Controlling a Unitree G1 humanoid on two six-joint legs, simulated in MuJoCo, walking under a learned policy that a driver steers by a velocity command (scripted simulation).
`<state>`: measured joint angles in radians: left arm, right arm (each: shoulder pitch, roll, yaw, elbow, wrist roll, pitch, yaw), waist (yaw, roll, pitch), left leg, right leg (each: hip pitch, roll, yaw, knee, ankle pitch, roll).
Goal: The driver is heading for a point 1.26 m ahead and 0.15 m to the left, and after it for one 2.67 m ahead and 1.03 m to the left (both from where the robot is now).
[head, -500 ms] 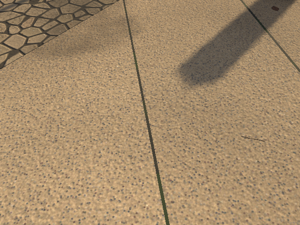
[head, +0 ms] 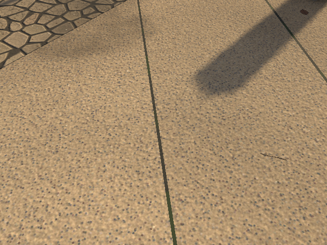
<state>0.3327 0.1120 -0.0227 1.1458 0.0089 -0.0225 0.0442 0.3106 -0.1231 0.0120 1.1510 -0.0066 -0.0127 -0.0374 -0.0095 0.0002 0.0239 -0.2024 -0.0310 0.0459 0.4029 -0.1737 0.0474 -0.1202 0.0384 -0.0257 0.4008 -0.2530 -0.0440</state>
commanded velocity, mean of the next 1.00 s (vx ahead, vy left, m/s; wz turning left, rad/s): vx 0.28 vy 0.00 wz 0.00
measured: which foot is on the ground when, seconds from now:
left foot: down 0.00-0.32, up 0.34-0.54, down 0.56-1.00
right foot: down 0.00-0.56, up 0.58-1.00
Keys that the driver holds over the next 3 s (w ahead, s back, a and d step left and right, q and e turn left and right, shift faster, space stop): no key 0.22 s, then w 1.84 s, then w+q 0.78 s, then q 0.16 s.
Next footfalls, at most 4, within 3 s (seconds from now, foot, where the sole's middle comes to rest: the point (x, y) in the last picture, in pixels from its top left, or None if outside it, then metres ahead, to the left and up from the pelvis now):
0.56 left None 0.14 0.13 -0.78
1.04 right None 0.49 -0.02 -0.78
1.60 left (137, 187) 0.80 0.15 -0.78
2.16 right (173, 135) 1.11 -0.03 -0.78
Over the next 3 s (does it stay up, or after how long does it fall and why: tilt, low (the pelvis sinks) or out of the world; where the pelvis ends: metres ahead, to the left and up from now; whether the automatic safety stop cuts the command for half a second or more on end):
stays up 1.35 0.15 0.00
